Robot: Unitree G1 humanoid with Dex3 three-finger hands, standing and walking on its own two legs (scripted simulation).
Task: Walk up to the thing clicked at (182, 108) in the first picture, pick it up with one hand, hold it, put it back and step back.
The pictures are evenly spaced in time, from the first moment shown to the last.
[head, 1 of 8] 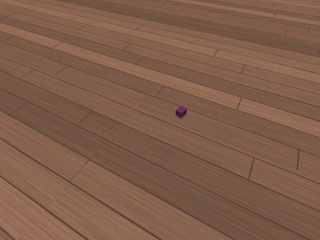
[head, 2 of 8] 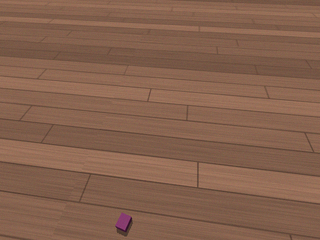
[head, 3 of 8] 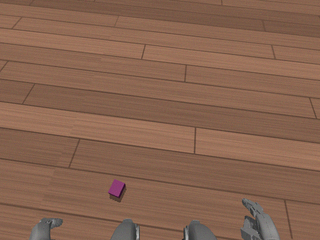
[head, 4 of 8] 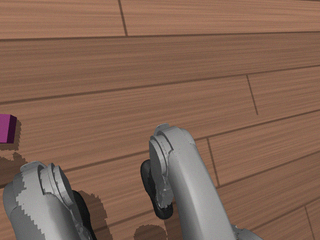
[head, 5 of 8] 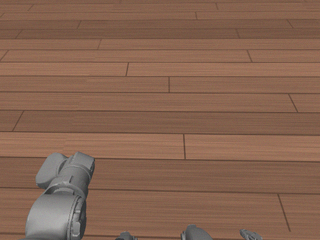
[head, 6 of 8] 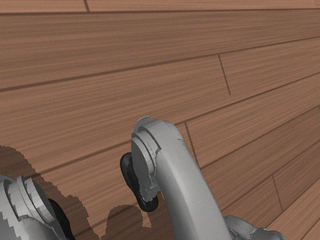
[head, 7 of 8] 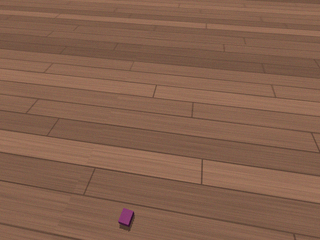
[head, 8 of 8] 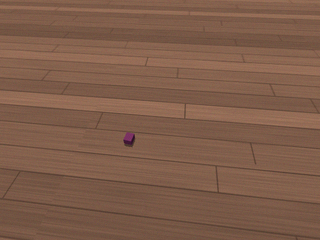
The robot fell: no
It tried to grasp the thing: yes
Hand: left
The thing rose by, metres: 0.67
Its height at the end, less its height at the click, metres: +0.00
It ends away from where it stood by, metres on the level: 0.01
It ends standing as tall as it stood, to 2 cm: yes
